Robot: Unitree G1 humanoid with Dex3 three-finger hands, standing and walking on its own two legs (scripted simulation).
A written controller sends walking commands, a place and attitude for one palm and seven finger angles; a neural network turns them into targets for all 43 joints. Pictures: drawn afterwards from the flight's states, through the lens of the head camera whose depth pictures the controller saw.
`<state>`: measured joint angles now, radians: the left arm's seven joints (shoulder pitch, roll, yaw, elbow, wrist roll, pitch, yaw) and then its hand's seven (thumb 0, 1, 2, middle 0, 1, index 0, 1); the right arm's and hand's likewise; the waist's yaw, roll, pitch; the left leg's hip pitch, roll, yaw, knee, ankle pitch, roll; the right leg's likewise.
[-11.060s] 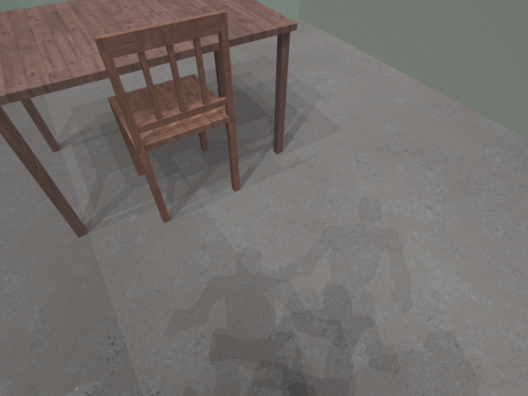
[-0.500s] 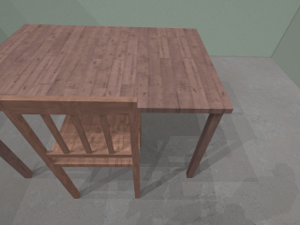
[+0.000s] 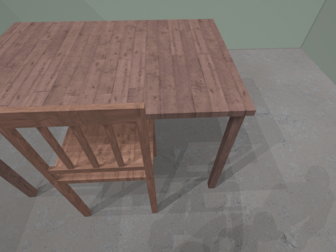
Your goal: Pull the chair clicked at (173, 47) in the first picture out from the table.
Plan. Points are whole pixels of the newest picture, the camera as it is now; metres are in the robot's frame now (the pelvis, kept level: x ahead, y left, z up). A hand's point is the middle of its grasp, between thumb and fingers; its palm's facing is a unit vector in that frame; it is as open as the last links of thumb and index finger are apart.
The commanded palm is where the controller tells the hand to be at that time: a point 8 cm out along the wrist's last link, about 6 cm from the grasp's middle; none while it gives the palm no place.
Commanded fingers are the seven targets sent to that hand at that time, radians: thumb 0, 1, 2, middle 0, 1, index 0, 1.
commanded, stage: look again from close up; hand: left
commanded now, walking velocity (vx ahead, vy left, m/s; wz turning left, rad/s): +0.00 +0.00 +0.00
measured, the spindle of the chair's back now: (86, 147) +0.44 +0.30 -0.09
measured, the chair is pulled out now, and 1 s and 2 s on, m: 0.00 0.00 0.00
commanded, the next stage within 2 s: raise the hand toward the chair's back in 0.40 s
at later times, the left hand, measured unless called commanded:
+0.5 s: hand out of the picture +0.02 +0.17 -0.17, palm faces +0.01 -0.97 -0.22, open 7.4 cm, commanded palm +0.10 +0.21 -0.07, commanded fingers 0.00 0.88 0.89 -0.20 -0.30 -0.20 -0.30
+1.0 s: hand out of the picture +0.13 +0.18 -0.08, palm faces +0.19 -0.98 -0.04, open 9.9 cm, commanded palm +0.13 +0.23 -0.06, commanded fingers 0.00 0.29 0.64 -0.14 -0.20 -0.14 -0.20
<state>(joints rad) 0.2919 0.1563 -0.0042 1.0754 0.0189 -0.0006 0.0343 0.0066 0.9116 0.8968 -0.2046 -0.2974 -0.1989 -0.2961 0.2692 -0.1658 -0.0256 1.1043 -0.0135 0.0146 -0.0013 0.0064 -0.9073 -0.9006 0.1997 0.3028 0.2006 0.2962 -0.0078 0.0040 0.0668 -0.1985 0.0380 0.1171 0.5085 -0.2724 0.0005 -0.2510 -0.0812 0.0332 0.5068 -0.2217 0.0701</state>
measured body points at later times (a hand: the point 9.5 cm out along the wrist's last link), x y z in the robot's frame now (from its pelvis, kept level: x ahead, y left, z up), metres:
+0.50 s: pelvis +0.00 -0.01 +0.00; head +0.02 -0.02 +0.45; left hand +0.02 +0.22 -0.15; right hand +0.00 -0.23 -0.16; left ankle +0.00 +0.12 -0.74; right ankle +0.03 -0.16 -0.74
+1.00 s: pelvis -0.02 -0.04 -0.11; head +0.04 -0.02 +0.33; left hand +0.12 +0.23 -0.07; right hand +0.27 -0.25 -0.13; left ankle +0.00 +0.12 -0.73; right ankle +0.03 -0.16 -0.74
